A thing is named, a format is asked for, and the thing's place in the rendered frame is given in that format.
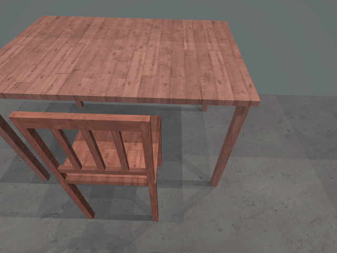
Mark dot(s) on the table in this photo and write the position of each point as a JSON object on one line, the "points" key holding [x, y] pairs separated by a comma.
{"points": [[131, 60]]}

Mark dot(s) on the chair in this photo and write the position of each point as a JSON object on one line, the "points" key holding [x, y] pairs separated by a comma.
{"points": [[109, 149]]}

